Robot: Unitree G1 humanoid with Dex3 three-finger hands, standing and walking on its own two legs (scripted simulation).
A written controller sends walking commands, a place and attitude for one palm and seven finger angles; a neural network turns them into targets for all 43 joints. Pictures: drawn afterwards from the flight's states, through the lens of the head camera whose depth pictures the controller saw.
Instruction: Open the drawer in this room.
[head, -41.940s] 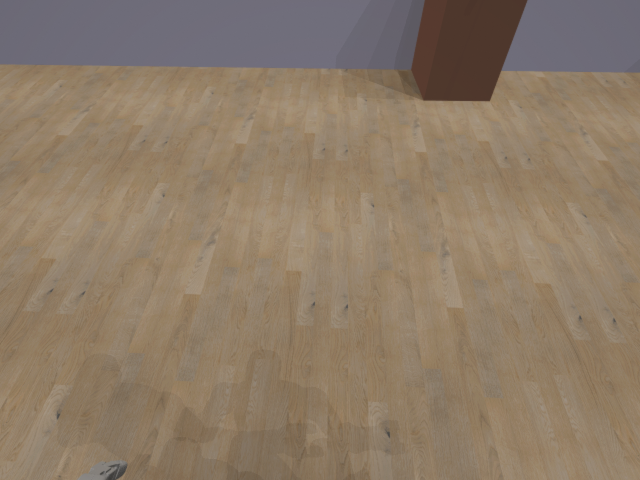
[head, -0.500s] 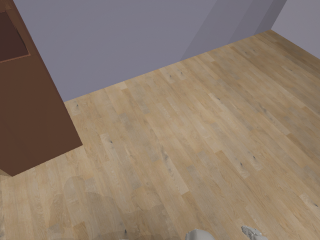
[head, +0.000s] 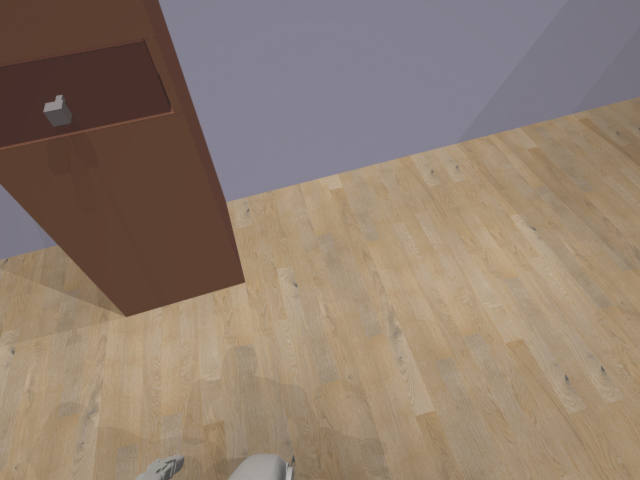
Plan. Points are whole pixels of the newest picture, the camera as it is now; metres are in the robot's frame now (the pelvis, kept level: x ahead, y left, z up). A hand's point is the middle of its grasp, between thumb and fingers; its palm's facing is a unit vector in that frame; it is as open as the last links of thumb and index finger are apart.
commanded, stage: turn to face it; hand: left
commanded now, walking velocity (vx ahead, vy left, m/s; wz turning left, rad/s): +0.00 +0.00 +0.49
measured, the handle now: (59, 108) +0.75 +0.54 +0.05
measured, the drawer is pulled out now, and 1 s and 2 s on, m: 0.00 0.00 0.00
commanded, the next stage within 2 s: take the last steps up to it in 0.46 s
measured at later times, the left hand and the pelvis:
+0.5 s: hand out of the picture -0.01 +0.28 -0.17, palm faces +0.27 -0.93 -0.23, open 7.4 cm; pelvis -0.01 +0.06 +0.01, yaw +12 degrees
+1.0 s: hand out of the picture -0.07 +0.18 -0.16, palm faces +0.39 -0.90 -0.21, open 7.3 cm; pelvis +0.03 +0.04 +0.01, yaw +18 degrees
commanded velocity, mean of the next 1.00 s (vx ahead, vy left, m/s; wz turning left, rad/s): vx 0.14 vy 0.01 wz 0.20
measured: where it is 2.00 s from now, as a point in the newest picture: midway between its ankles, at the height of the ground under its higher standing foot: (275, 437)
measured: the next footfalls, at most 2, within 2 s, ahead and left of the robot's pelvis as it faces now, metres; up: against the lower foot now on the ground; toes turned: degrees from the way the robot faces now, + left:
left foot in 0.20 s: +0.01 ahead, +0.15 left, +0.00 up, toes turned +11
right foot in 0.72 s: +0.06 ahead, -0.06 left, +0.00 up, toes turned +11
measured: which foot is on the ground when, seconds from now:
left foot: up 0.00-0.18, down 0.20-0.72, up 0.74-1.00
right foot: down 0.00-0.20, up 0.22-0.70, down 0.72-1.00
